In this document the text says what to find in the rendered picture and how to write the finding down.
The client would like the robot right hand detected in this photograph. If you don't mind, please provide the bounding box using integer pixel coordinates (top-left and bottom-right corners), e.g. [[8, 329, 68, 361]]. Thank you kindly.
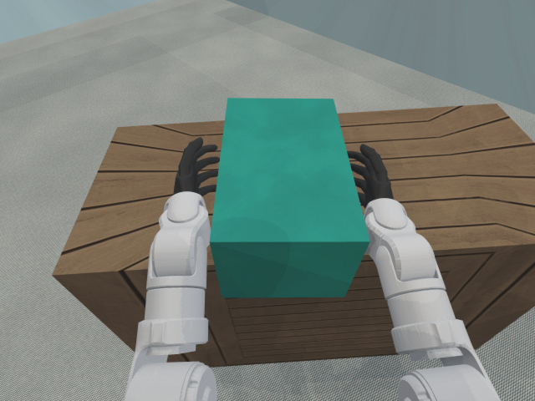
[[347, 144, 394, 208]]

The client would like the pedestal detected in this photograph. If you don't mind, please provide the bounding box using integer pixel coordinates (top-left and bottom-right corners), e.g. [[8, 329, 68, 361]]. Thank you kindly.
[[52, 104, 535, 368]]

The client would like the carton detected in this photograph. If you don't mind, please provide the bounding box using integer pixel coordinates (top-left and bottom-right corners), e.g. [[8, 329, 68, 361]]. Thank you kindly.
[[210, 98, 370, 298]]

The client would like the right robot upper arm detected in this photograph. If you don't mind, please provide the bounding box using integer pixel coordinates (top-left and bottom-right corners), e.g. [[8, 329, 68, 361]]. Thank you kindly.
[[398, 364, 499, 401]]

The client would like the robot left hand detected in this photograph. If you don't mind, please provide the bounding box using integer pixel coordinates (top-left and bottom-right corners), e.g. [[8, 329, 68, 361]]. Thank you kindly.
[[173, 137, 220, 196]]

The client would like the left robot upper arm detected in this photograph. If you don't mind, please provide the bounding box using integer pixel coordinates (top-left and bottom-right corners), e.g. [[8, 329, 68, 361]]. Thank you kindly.
[[125, 362, 217, 401]]

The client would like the left robot forearm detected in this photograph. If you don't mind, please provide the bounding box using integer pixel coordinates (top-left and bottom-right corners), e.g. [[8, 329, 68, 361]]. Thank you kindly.
[[123, 191, 211, 401]]

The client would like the right robot forearm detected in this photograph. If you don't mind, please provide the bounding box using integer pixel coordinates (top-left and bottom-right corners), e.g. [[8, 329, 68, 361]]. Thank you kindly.
[[364, 198, 501, 401]]

